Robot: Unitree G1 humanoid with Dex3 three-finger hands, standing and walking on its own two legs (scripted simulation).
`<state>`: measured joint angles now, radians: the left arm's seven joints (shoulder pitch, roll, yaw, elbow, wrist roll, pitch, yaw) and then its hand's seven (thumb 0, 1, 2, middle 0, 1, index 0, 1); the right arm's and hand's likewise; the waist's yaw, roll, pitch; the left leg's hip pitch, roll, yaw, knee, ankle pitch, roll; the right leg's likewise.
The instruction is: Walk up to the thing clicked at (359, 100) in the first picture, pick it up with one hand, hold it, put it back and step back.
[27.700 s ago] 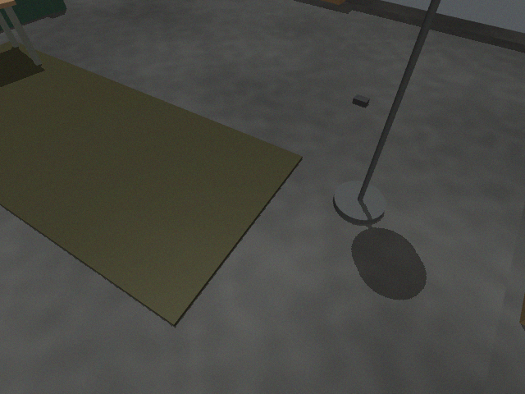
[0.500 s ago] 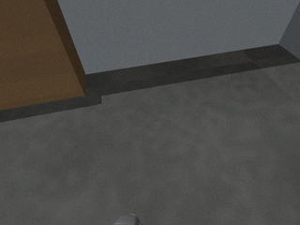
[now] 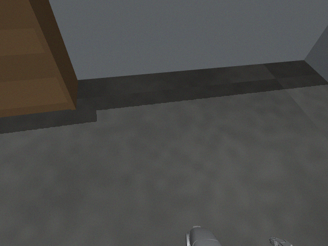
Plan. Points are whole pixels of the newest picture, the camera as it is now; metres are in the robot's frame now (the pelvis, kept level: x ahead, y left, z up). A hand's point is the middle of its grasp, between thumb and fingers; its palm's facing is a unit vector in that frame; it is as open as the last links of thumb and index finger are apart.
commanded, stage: walk up
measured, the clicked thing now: out of the picture -0.11 -0.47 -0.76
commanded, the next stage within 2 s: none
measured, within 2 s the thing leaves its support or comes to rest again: neither
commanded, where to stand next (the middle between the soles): +0.49 +0.00 m, yaw -2 degrees
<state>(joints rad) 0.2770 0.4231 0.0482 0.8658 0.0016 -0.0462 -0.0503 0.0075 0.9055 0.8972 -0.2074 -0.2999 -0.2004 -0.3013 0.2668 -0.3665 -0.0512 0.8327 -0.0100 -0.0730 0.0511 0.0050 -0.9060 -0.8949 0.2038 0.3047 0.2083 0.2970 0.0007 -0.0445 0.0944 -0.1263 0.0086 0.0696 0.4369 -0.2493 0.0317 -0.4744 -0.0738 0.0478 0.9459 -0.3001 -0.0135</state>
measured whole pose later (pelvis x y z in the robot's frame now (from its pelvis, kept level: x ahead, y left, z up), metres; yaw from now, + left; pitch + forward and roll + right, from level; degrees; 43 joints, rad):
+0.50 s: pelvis +0.20 -0.04 +0.00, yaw +0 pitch -3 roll -1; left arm 0.37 0.38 0.05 0.84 0.02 -0.08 -0.04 0.01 0.90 0.90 -0.21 -0.30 -0.20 -0.30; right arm 0.28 -0.42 -0.06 0.85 -0.02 -0.02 0.08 0.01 -0.91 -0.90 0.20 0.30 0.20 0.30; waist 0.04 0.07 0.09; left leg -0.49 0.07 -0.02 0.79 -0.25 0.00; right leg -0.14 -0.02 -0.08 0.46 -0.27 -0.02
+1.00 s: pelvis +0.36 +0.02 +0.00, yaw -1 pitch -3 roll +0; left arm 0.30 0.42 0.04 0.87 0.01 -0.05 -0.03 0.01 0.91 0.90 -0.21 -0.30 -0.20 -0.30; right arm 0.34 -0.40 -0.05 0.81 -0.02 -0.05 0.05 0.01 -0.91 -0.90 0.20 0.30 0.21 0.30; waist -0.02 -0.02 0.11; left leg -0.16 0.00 0.12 0.49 -0.28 0.05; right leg -0.46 -0.08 -0.01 0.75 -0.24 -0.01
